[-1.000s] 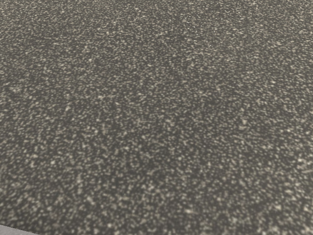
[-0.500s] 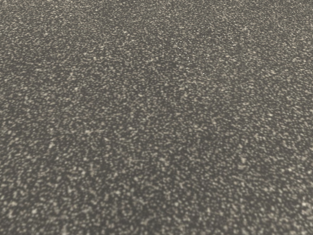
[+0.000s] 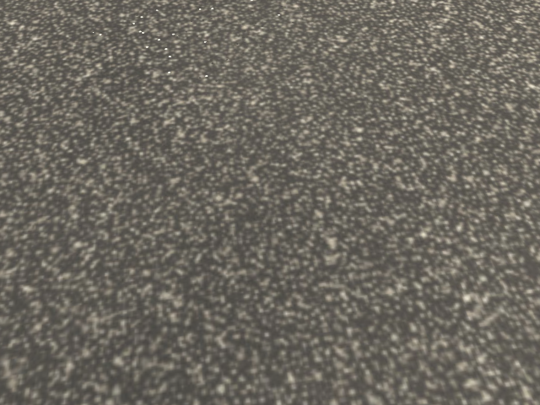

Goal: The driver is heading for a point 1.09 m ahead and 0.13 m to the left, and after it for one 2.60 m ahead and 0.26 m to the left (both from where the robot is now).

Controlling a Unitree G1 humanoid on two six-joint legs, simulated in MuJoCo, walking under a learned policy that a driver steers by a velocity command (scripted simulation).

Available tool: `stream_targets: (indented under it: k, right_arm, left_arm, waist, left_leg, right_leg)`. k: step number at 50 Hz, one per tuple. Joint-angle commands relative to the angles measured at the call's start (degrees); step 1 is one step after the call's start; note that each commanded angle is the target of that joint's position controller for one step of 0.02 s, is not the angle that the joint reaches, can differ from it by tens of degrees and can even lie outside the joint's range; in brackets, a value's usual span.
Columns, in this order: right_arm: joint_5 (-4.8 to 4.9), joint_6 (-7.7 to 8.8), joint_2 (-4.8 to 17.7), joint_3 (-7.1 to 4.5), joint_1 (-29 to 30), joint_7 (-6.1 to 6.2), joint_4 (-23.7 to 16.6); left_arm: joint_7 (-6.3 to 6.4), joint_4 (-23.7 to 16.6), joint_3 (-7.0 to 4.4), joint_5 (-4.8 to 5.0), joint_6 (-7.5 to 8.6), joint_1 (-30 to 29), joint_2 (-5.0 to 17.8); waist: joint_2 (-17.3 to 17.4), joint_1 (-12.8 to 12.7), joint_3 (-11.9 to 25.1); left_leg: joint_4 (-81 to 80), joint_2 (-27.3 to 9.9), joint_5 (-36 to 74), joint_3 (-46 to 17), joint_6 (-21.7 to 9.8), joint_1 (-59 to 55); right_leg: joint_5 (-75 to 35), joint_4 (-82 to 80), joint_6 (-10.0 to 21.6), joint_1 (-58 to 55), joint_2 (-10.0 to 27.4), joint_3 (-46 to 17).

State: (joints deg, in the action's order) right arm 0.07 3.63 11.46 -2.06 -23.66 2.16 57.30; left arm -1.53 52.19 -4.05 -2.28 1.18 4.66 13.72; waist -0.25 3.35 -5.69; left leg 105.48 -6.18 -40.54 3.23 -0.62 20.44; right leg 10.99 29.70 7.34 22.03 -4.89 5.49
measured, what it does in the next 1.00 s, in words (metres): walks ahead: left foot, then right foot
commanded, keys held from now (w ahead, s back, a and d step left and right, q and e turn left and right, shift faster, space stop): w+e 0.14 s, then w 0.12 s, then w+q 0.24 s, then q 0.50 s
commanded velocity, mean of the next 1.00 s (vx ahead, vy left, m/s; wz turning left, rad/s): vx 0.35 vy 0.00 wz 0.09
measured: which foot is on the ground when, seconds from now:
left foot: up 0.00-0.32, down 0.34-0.80, up 0.82-1.00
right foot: down 0.00-0.34, up 0.36-0.78, down 0.80-1.00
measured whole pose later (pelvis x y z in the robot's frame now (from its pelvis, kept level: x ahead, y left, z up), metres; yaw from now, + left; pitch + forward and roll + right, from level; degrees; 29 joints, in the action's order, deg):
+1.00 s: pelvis +0.38 +0.01 +0.02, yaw +10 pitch +0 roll +1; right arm -1.0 -3.0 17.2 -5.7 -12.9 -1.0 48.1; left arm 2.3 45.5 -1.2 -1.3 1.3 8.5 13.0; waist 2.6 1.4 -3.8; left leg 64.9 2.6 -25.5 -1.7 1.0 27.3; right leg 8.0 24.8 3.3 17.2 1.0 5.2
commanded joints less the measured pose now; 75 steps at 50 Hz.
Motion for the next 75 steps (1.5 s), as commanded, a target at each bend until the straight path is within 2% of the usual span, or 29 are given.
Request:
stream_targets:
  k: [1,2,4,8,12,15,16,17,18,19,21,29,35,38,39,40,41,42,43,45,49,54,62,63,65,66,68,71,75]
  right_arm:
    - [-3.53,0.54,5.8,-0.36,2.6,-1.13,-8.3]
    - [-4.58,0.1,7.6,-1.02,2.6,-1.55,-8.5]
    - [-3.48,-1.41,5.2,-0.54,8.6,-2.07,-11.4]
    - [-1.39,-0.49,3.5,0.23,8.9,-2.49,-11.2]
    - [-1.34,-0.36,4.9,-0.5,19.1,-3.08,-13.6]
    - [-1.86,0.37,5.4,-1.28,16.0,-3.62,-13.3]
    - [-2.24,0.99,6.2,-1.77,10.7,-3.49,-11.4]
    - [-3.17,1.95,9.8,-2.88,1.3,-3.11,-9.1]
    - [-2.59,1.48,17.9,-5.14,-5.3,-2.82,-6.7]
    - [-1.28,0.27,13.3,-4.16,-2.2,-3.14,-6.9]
    - [-1.26,-0.1,8.3,-2.79,5.4,-3.77,-8.7]
    - [-0.14,0.75,9.9,-3.43,1.8,-2.55,-5.4]
    - [-0.49,-1.42,10.2,-3.84,-0.2,-1.94,-5.9]
    - [-0.63,-2.3,11.2,-4.48,3.0,-1.53,-7.4]
    - [-0.1,-2.22,10.7,-4.5,4.1,-1.59,-8.1]
    - [0.69,-1.72,7.8,-3.79,3.5,-1.73,-10.0]
    - [1.5,-2.24,4.2,-3.35,-5.6,-1.16,-10.2]
    - [-0.09,-3.48,8.7,-4.14,-7.4,-0.75,-8.5]
    - [-1.19,-4.31,9.9,-4.54,-3.1,-1.08,-8.0]
    - [-1.58,-5.41,8.6,-4.47,2.8,-2.32,-9.4]
    - [-0.97,-7.16,8.1,-4.21,3.4,-3.48,-10.3]
    - [-1.16,-8.48,8.0,-3.34,10.2,-4.29,-13.3]
    - [-0.34,-7.15,8.0,-2.31,11.3,-4.9,-15.8]
    - [-0.67,-6.54,8.9,-2.43,9.6,-4.39,-15.1]
    - [-1.28,-5.61,20.4,-4.62,9.8,-3.32,-16.7]
    - [-1.7,-5.51,18.1,-4.68,6.9,-2.79,-15.4]
    - [-1.34,-5.36,12.2,-2.65,15.1,-2.22,-15.9]
    - [-0.82,-4.39,6.4,-0.23,17.9,-1.43,-16.1]
    - [-1.38,-3.73,8.3,0.22,15.2,-0.54,-12.7]
  left_arm:
    - [3.06,1.0,-2.43,0.09,-0.92,19.2,11.1]
    - [2.9,-0.5,-0.96,1.59,0.47,14.0,7.9]
    - [2.51,-1.3,-1.13,1.64,2.04,7.6,9.9]
    - [1.07,-2.0,-1.24,1.9,3.01,9.0,8.0]
    - [0.36,-0.7,-1.17,1.76,2.1,16.6,7.6]
    - [0.78,-0.7,-1.43,0.89,1.87,17.4,9.3]
    - [0.96,-0.6,-1.07,0.63,2.01,17.6,8.4]
    - [0.91,-1.8,-0.24,0.63,2.62,17.3,5.2]
    - [0.52,-3.4,0.15,1.96,3.14,21.6,2.4]
    - [0.51,-3.2,-0.53,-0.29,2.75,18.0,6.6]
    - [-0.2,-4.5,-0.33,-0.27,2.83,11.4,5.6]
    - [0.9,-6.4,1.44,0.32,1.3,5.0,2.8]
    - [2.27,-8.9,2.13,1.69,1.33,-1.7,3.6]
    - [2.8,-7.5,1.73,1.95,2.42,3.6,4.9]
    - [3.2,-6.6,1.41,1.33,3.13,6.9,6.0]
    - [3.84,-6.4,0.38,0.25,3.83,11.6,10.6]
    - [3.61,-7.8,-0.39,0.77,2.74,11.7,15.0]
    - [3.38,-7.7,-0.54,2.21,1.47,11.9,12.6]
    - [3.48,-8.9,0.71,2.2,1.08,8.9,7.8]
    - [4.07,-9.8,1.69,1.29,0.45,4.0,5.0]
    - [4.05,-9.1,1.08,0.81,0.64,5.5,6.4]
    - [3.85,-9.1,0.45,0.62,-0.31,6.1,7.9]
    - [2.39,-8.9,-1.45,0.88,-2.06,6.6,12.5]
    - [2.15,-8.0,-1.53,0.87,-2.46,8.7,12.0]
    - [2.15,-11.7,0.13,0.91,-3.43,8.9,5.2]
    - [2.81,-11.6,-0.15,0.57,-4.24,4.6,7.5]
    - [2.09,-9.3,-0.38,2.18,-4.34,7.9,7.3]
    - [1.34,-5.3,-0.53,0.87,-4.39,12.7,7.4]
    - [1.02,-4.8,0.64,1.52,-4.9,10.3,5.0]
  waist:
    - [1.6,-7.2,17.4]
    - [6.9,-3.6,12.8]
    - [2.9,0.3,2.9]
    - [-3.5,-0.9,8.1]
    - [-2.8,-5.9,4.7]
    - [-2.7,-3.6,2.6]
    - [-1.4,-1.2,3.9]
    - [4.9,2.4,9.0]
    - [20.9,1.3,14.4]
    - [12.2,0.2,10.1]
    - [3.4,-1.5,3.0]
    - [5.2,-3.6,5.6]
    - [7.6,-1.1,7.9]
    - [7.5,-3.9,7.7]
    - [5.6,-5.5,8.3]
    - [-2.7,-6.0,13.6]
    - [-14.7,-2.6,20.1]
    - [-11.4,-2.5,21.7]
    - [-4.8,-2.4,15.0]
    - [-6.2,-1.6,8.1]
    - [-7.2,-1.0,9.9]
    - [-8.2,-2.7,8.4]
    - [-7.0,-2.2,8.9]
    - [-3.8,-1.9,8.6]
    - [18.5,-2.5,3.6]
    - [10.9,0.5,4.2]
    - [8.4,-4.7,3.4]
    - [7.1,-5.8,8.2]
    - [7.5,-3.3,6.0]
  left_leg:
    - [0.8,-1.1,6.4,-3.1,0.4,39.0]
    - [-13.6,-3.8,17.5,-6.3,1.0,32.0]
    - [-38.3,-3.4,25.4,-4.7,4.3,13.2]
    - [-57.7,-1.4,40.1,-4.5,3.2,3.6]
    - [-66.4,1.3,37.2,-3.1,1.7,3.8]
    - [-74.0,3.3,29.9,-1.7,-0.5,-1.5]
    - [-77.2,4.5,27.1,-2.1,-1.8,-8.3]
    - [-80.5,-3.1,24.3,-12.7,-5.2,-18.3]
    - [-89.0,-15.6,19.1,-39.0,-13.7,-31.4]
    - [-91.6,-15.6,10.3,-45.2,-14.2,-29.2]
    - [-92.1,-10.4,14.7,-32.9,-12.7,-19.3]
    - [-89.2,-2.7,66.4,-16.1,-12.3,-12.7]
    - [-83.0,-1.0,67.2,-17.7,-9.5,-14.1]
    - [-77.7,0.0,58.9,-21.7,-6.7,-12.1]
    - [-73.2,2.4,54.2,-21.6,-5.1,-8.9]
    - [-61.1,6.5,41.3,-17.5,-2.9,-3.2]
    - [-47.3,15.0,1.6,-8.8,-2.0,5.8]
    - [-39.2,11.6,0.2,-7.0,-1.9,7.9]
    - [-36.9,9.6,5.2,-7.7,-1.5,9.3]
    - [-38.8,7.1,11.9,-7.0,0.3,9.7]
    - [-38.2,8.0,16.3,-5.3,2.3,7.3]
    - [-48.4,5.5,18.7,-3.7,2.5,6.9]
    - [-73.5,6.9,21.2,2.1,-1.6,-9.1]
    - [-81.0,6.9,24.8,-0.9,-2.6,-13.9]
    - [-92.6,-17.2,42.6,-33.0,-12.6,-12.9]
    - [-90.8,-16.1,45.9,-28.1,-15.7,-9.9]
    - [-90.7,-7.6,44.0,-17.7,-11.7,-8.3]
    - [-89.0,-4.3,54.5,-10.2,-9.9,-12.5]
    - [-88.6,-5.6,48.2,-8.5,-9.0,-13.6]
  right_leg:
    - [-13.3,-7.7,17.5,-38.1,27.7,-34.4]
    - [-7.9,-11.1,14.9,-23.5,25.9,-30.9]
    - [-15.4,-17.6,12.4,3.5,16.9,-21.8]
    - [-23.7,-13.5,8.9,-0.5,11.8,-16.0]
    - [-9.0,-13.4,6.9,-7.1,13.4,-20.7]
    - [-5.3,-9.3,5.1,-9.7,14.7,-22.0]
    - [-9.1,-2.8,3.9,-9.0,12.3,-19.7]
    - [-11.1,13.3,1.6,-5.2,7.5,-13.6]
    - [11.7,31.8,-1.3,11.5,-2.4,-4.5]
    - [20.3,37.6,-1.3,20.6,0.2,-7.5]
    - [10.2,35.9,-2.2,20.2,5.8,-8.4]
    - [2.8,19.9,-9.1,10.0,5.7,-4.5]
    - [-2.1,9.2,-8.6,5.0,3.0,-5.5]
    - [-4.5,-2.1,-7.2,-4.4,2.5,-6.8]
    - [-10.8,-7.4,-6.4,-11.3,4.4,-7.9]
    - [-25.5,-7.0,-3.8,-21.8,16.6,-17.1]
    - [-48.6,-4.5,3.8,-30.6,32.2,-31.1]
    - [-42.1,-5.7,7.7,-27.2,33.1,-35.0]
    - [-32.4,-7.8,6.5,-21.6,28.6,-29.0]
    - [-26.0,-11.4,3.3,-14.1,21.8,-18.1]
    - [-30.6,-11.5,4.5,-12.5,19.8,-10.2]
    - [-8.7,-15.2,5.0,-11.5,21.3,-8.2]
    - [-5.8,-7.6,0.5,-8.0,23.3,-2.6]
    - [-4.2,-3.3,-2.9,-4.4,22.0,-0.7]
    - [24.7,17.3,-10.3,13.4,6.1,4.4]
    - [23.0,25.6,-9.7,10.5,7.7,-3.2]
    - [13.3,26.5,-8.6,7.7,8.1,-5.9]
    - [9.0,26.0,-8.5,2.3,7.1,-5.0]
    - [10.0,13.0,-8.5,-3.2,6.1,-6.0]
Keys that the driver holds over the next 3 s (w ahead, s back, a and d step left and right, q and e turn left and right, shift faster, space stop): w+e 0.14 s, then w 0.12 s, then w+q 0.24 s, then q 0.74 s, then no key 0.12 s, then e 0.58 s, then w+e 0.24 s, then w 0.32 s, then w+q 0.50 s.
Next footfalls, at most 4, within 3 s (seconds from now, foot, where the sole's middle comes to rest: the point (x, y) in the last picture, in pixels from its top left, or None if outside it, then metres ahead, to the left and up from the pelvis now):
0.34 left None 0.33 0.13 -0.76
0.80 right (296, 367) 0.50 -0.07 -0.76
1.28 left None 0.37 0.13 -0.76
1.70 right None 0.40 -0.06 -0.76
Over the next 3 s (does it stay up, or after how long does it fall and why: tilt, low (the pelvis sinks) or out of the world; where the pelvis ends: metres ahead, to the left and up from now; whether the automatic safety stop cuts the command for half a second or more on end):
stays up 0.73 -0.02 0.01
